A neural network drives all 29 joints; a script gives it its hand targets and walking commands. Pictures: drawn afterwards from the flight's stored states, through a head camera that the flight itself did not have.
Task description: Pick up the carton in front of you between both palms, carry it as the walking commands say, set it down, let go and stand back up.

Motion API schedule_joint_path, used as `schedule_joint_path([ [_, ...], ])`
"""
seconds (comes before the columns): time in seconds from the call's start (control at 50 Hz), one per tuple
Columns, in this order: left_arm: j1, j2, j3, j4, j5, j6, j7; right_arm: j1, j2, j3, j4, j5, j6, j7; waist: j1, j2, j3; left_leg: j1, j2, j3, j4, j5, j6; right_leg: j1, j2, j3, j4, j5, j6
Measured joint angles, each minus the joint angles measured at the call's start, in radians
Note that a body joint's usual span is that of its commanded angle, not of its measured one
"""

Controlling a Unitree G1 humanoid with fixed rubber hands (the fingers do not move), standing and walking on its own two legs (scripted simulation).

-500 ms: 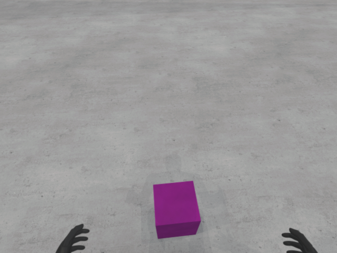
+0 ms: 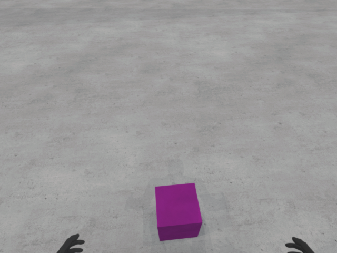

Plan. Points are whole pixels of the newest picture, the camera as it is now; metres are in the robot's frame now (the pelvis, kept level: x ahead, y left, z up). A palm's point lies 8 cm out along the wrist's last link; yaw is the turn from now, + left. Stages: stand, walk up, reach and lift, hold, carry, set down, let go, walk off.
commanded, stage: stand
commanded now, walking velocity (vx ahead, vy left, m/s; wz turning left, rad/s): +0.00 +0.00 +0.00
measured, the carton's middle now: (176, 212) +0.44 +0.00 -0.65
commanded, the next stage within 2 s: none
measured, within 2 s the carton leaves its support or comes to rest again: neither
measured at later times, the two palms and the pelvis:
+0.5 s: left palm out of the picture +0.08 +0.30 -0.10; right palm out of the picture +0.08 -0.31 -0.09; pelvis -0.02 +0.00 +0.00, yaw +0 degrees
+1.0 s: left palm out of the picture +0.07 +0.30 -0.10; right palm out of the picture +0.07 -0.32 -0.09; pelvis -0.02 +0.00 +0.01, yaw +0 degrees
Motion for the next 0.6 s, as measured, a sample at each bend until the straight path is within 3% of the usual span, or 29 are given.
schedule_joint_path([
  [0.6, -0.025, 0.025, -0.018, 0.132, -0.01, -0.005, -0.01, -0.03, -0.024, 0.017, 0.141, 0.011, -0.008, 0.008, 0.004, 0.004, 0.011, 0.02, 0.008, 0.004, -0.076, 0.068, -0.007, 0.018, 0.004, 0.005, -0.074, 0.07, -0.004],
])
